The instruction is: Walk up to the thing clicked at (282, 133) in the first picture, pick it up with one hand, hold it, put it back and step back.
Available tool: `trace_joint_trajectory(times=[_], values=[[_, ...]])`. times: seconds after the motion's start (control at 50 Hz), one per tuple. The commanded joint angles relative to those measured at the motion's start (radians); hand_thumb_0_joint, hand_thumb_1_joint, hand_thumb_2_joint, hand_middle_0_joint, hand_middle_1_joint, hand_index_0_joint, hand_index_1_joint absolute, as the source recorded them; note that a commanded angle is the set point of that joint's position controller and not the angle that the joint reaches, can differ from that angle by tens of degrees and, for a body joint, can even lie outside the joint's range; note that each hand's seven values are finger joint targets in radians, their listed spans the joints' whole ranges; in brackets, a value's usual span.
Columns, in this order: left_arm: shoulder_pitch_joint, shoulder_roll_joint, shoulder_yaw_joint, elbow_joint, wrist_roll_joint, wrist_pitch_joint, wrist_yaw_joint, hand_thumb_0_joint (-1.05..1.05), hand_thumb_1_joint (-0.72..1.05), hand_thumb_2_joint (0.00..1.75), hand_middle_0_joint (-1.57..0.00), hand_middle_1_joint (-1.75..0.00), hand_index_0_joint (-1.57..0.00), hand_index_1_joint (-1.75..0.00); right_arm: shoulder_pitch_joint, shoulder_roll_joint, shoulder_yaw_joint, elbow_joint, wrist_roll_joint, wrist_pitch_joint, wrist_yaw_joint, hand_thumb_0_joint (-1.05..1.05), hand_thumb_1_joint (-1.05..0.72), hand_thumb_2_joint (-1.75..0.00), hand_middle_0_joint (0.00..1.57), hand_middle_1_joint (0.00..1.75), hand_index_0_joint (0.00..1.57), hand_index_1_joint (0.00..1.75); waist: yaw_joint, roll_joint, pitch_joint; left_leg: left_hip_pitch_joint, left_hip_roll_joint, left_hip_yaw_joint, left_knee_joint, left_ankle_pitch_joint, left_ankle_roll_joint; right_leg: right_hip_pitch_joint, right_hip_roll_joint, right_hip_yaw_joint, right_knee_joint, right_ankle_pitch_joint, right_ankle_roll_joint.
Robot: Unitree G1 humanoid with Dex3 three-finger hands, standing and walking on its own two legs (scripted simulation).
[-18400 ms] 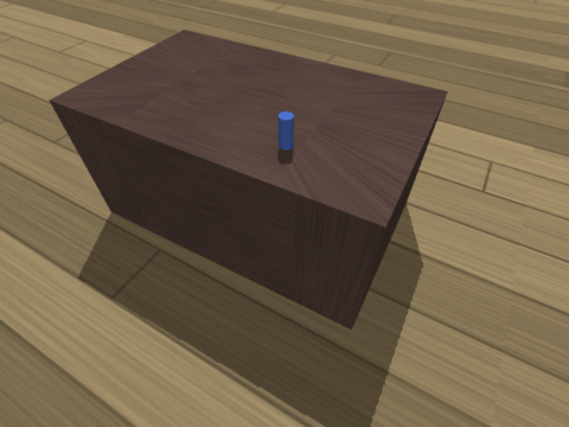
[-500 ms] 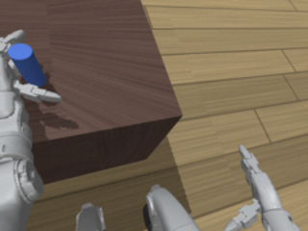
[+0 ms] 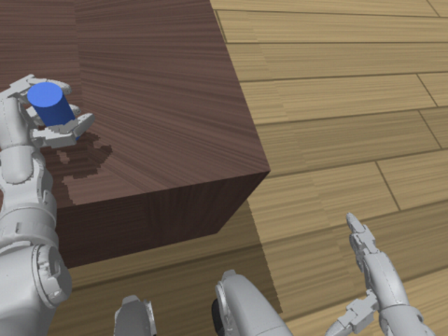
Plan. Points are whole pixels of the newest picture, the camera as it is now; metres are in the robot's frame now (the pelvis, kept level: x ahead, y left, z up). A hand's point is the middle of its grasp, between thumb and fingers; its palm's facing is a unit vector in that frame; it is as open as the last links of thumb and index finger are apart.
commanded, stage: settle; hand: left
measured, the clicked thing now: (57, 115) +0.53 +0.17 +0.01
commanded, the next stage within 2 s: lift in 1.02 s
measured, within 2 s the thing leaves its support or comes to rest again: leaves its support in 0.14 s
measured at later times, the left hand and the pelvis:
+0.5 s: hand (49, 95) +0.53 +0.17 +0.06, palm faces +0.10 -0.99 +0.00, open 6.4 cm; pelvis +0.01 +0.00 +0.02, yaw +0 degrees
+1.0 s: hand (37, 88) +0.52 +0.18 +0.08, palm faces +0.11 -0.99 -0.01, open 6.5 cm; pelvis +0.01 +0.00 +0.03, yaw +0 degrees
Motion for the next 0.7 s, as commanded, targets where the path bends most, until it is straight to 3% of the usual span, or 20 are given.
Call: trace_joint_trajectory(times=[0.0, 0.02, 0.08, 0.12, 0.14, 0.18, 0.2, 0.22, 0.28, 0.32, 0.38, 0.42, 0.46, 0.5, 0.54, 0.56, 0.58, 0.62, 0.66, 0.68], values=[[-0.435, 0.239, 0.018, -0.264, -0.002, -0.077, 0.002, 0.0, 0.35, 0.94, -1.15, -1.09, -1.16, -1.09, 0.07, -0.188, -0.143, -0.192, 0.0, -0.047, -0.018, 0.0, 0.52, -0.05, 0.05, 0.05, 0.05, 0.05, -0.001, 0.254, -0.612, 0.472, -0.033, -0.002, -0.149, 0.385, 0.02, 0.288, 0.031, 0.006, -0.134, 0.369, -0.043], [-0.426, 0.211, -0.002, -0.244, -0.006, -0.072, -0.007, 0.0, 0.38, 0.98, -1.17, -1.12, -1.18, -1.12, 0.064, -0.172, -0.13, -0.184, 0.001, -0.046, -0.018, 0.0, 0.52, -0.05, 0.05, 0.05, 0.05, 0.05, -0.003, 0.27, -0.611, 0.481, -0.033, -0.003, -0.154, 0.396, 0.016, 0.292, 0.03, 0.005, -0.132, 0.374, -0.044], [-0.491, 0.23, 0.016, -0.339, -0.029, -0.07, -0.016, 0.0, 0.45, 1.08, -1.22, -1.19, -1.22, -1.2, 0.039, -0.171, -0.119, -0.234, 0.007, -0.045, -0.021, 0.0, 0.52, -0.05, 0.05, 0.05, 0.05, 0.05, 0.019, 0.29, -0.687, 0.528, -0.03, -0.003, -0.16, 0.469, 0.009, 0.342, 0.03, 0.005, -0.133, 0.431, -0.047], [-0.457, 0.213, -0.001, -0.307, -0.028, -0.055, -0.021, 0.0, 0.47, 1.12, -1.25, -1.23, -1.25, -1.24, 0.083, -0.163, -0.12, -0.152, 0.004, -0.032, -0.024, 0.0, 0.52, -0.06, 0.05, 0.05, 0.05, 0.05, 0.025, 0.307, -0.627, 0.544, -0.028, -0.003, -0.16, 0.519, 0.006, 0.306, 0.03, 0.001, -0.134, 0.444, -0.049], [-0.489, 0.237, 0.011, -0.346, -0.027, -0.053, -0.02, 0.0, 0.47, 1.11, -1.26, -1.23, -1.26, -1.24, 0.023, -0.169, -0.12, -0.21, 0.008, -0.04, -0.025, 0.0, 0.52, -0.06, 0.05, 0.05, 0.05, 0.05, 0.035, 0.31, -0.672, 0.577, -0.026, -0.006, -0.162, 0.533, 0.005, 0.32, 0.031, 0.002, -0.137, 0.45, -0.05], [-0.424, 0.195, -0.005, -0.246, -0.022, -0.034, -0.013, 0.0, 0.47, 1.09, -1.28, -1.24, -1.29, -1.24, 0.078, -0.159, -0.118, -0.142, 0.002, -0.032, -0.027, 0.0, 0.52, -0.05, 0.05, 0.05, 0.05, 0.05, 0.013, 0.264, -0.571, 0.509, -0.028, 0.003, -0.174, 0.468, 0.013, 0.326, 0.03, 0.004, -0.156, 0.432, -0.044], [-0.445, 0.201, -0.009, -0.288, -0.02, -0.038, -0.012, 0.0, 0.45, 1.14, -1.27, -1.25, -1.27, -1.26, 0.069, -0.145, -0.095, -0.149, 0.003, -0.029, -0.024, 0.0, 0.52, -0.06, 0.05, 0.05, 0.05, 0.05, 0.024, 0.257, -0.576, 0.499, -0.03, 0.004, -0.182, 0.457, 0.014, 0.341, 0.03, 0.005, -0.162, 0.431, -0.045], [-0.453, 0.223, 0.01, -0.295, -0.021, -0.036, -0.009, 0.0, 0.45, 1.14, -1.28, -1.27, -1.28, -1.28, 0.035, -0.15, -0.105, -0.175, 0.007, -0.031, -0.026, 0.0, 0.53, -0.05, 0.05, 0.05, 0.05, 0.05, 0.031, 0.252, -0.594, 0.505, -0.032, 0.007, -0.189, 0.444, 0.015, 0.359, 0.029, 0.007, -0.168, 0.423, -0.043], [-0.424, 0.193, -0.002, -0.274, -0.026, -0.023, -0.013, 0.0, 0.41, 1.17, -1.28, -1.3, -1.29, -1.3, 0.066, -0.155, -0.108, -0.152, 0.004, -0.026, -0.026, 0.0, 0.53, -0.05, 0.05, 0.05, 0.05, 0.05, 0.027, 0.242, -0.59, 0.543, -0.028, 0.007, -0.193, 0.482, 0.015, 0.348, 0.032, 0.002, -0.177, 0.439, -0.044], [-0.415, 0.186, -0.004, -0.248, -0.029, -0.018, -0.017, 0.0, 0.41, 1.18, -1.29, -1.31, -1.3, -1.31, 0.084, -0.159, -0.116, -0.105, 0.005, -0.024, -0.026, 0.0, 0.53, -0.05, 0.05, 0.05, 0.05, 0.05, 0.025, 0.234, -0.537, 0.538, -0.027, 0.006, -0.201, 0.477, 0.015, 0.324, 0.033, -0.003, -0.183, 0.427, -0.045], [-0.437, 0.179, -0.009, -0.266, -0.028, -0.014, -0.016, 0.0, 0.37, 1.19, -1.32, -1.34, -1.32, -1.34, 0.002, -0.15, -0.1, -0.177, 0.009, -0.033, -0.026, 0.0, 0.53, -0.05, 0.05, 0.05, 0.05, 0.05, 0.038, 0.211, -0.588, 0.537, -0.028, 0.011, -0.211, 0.452, 0.02, 0.379, 0.03, 0.004, -0.197, 0.432, -0.04], [-0.428, 0.175, -0.013, -0.246, -0.04, -0.011, -0.021, 0.0, 0.37, 1.2, -1.31, -1.34, -1.32, -1.35, 0.077, -0.145, -0.102, -0.103, 0.012, -0.025, -0.029, 0.0, 0.54, -0.05, 0.05, 0.05, 0.05, 0.05, 0.031, 0.196, -0.533, 0.506, -0.031, 0.017, -0.22, 0.43, 0.021, 0.379, 0.029, 0.007, -0.203, 0.426, -0.038], [-0.461, 0.21, 0.006, -0.31, -0.038, -0.011, -0.02, 0.0, 0.38, 1.21, -1.33, -1.35, -1.33, -1.36, 0.03, -0.162, -0.107, -0.161, 0.013, -0.032, -0.031, 0.0, 0.53, -0.05, 0.05, 0.05, 0.05, 0.05, 0.046, 0.211, -0.616, 0.568, -0.03, 0.017, -0.215, 0.495, 0.022, 0.408, 0.028, 0.01, -0.205, 0.479, -0.038], [-0.445, 0.155, -0.033, -0.25, -0.039, -0.002, -0.028, 0.0, 0.38, 1.21, -1.32, -1.35, -1.33, -1.35, 0.056, -0.133, -0.087, -0.124, 0.015, -0.027, -0.03, 0.0, 0.54, -0.05, 0.05, 0.05, 0.05, 0.05, 0.033, 0.179, -0.536, 0.529, -0.032, 0.019, -0.226, 0.45, 0.024, 0.39, 0.029, 0.01, -0.216, 0.448, -0.035], [-0.446, 0.192, -0.013, -0.271, -0.038, -0.003, -0.021, 0.0, 0.38, 1.23, -1.32, -1.36, -1.33, -1.37, 0.054, -0.15, -0.109, -0.1, 0.015, -0.029, -0.034, 0.0, 0.54, -0.05, 0.05, 0.05, 0.05, 0.05, 0.043, 0.19, -0.548, 0.527, -0.036, 0.025, -0.23, 0.428, 0.027, 0.41, 0.023, 0.019, -0.227, 0.446, -0.031], [-0.433, 0.188, -0.011, -0.26, -0.039, 0.001, -0.019, 0.0, 0.37, 1.22, -1.33, -1.37, -1.34, -1.37, 0.057, -0.143, -0.1, -0.086, 0.013, -0.027, -0.032, 0.0, 0.54, -0.05, 0.05, 0.05, 0.05, 0.05, 0.045, 0.192, -0.544, 0.526, -0.034, 0.023, -0.233, 0.435, 0.026, 0.412, 0.023, 0.016, -0.225, 0.449, -0.034], [-0.49, 0.228, 0.01, -0.339, -0.042, -0.008, -0.015, 0.0, 0.35, 1.23, -1.33, -1.37, -1.34, -1.37, 0.017, -0.143, -0.088, -0.14, 0.017, -0.032, -0.031, 0.0, 0.54, -0.05, 0.05, 0.05, 0.05, 0.05, 0.061, 0.208, -0.596, 0.548, -0.035, 0.022, -0.24, 0.431, 0.024, 0.435, 0.024, 0.016, -0.229, 0.441, -0.033], [-0.443, 0.175, -0.016, -0.265, -0.044, 0.001, -0.019, 0.0, 0.35, 1.25, -1.34, -1.39, -1.35, -1.39, 0.049, -0.142, -0.105, -0.093, 0.016, -0.026, -0.034, 0.0, 0.54, -0.05, 0.05, 0.05, 0.05, 0.05, 0.048, 0.201, -0.541, 0.55, -0.032, 0.019, -0.248, 0.447, 0.021, 0.409, 0.026, 0.007, -0.228, 0.435, -0.038], [-0.431, 0.186, -0.005, -0.264, -0.039, 0.003, -0.016, 0.0, 0.38, 1.25, -1.33, -1.37, -1.34, -1.38, 0.044, -0.146, -0.1, -0.097, 0.015, -0.026, -0.033, 0.0, 0.54, -0.05, 0.05, 0.05, 0.05, 0.05, 0.055, 0.185, -0.53, 0.556, -0.031, 0.015, -0.257, 0.439, 0.02, 0.406, 0.026, 0.005, -0.236, 0.42, -0.039], [-0.433, 0.173, -0.025, -0.269, -0.037, 0.002, -0.02, 0.0, 0.39, 1.26, -1.33, -1.38, -1.34, -1.39, 0.051, -0.128, -0.088, -0.067, 0.015, -0.027, -0.033, 0.0, 0.54, -0.05, 0.05, 0.05, 0.05, 0.05, 0.053, 0.202, -0.519, 0.567, -0.03, 0.015, -0.257, 0.445, 0.018, 0.393, 0.028, 0.004, -0.235, 0.418, -0.04]])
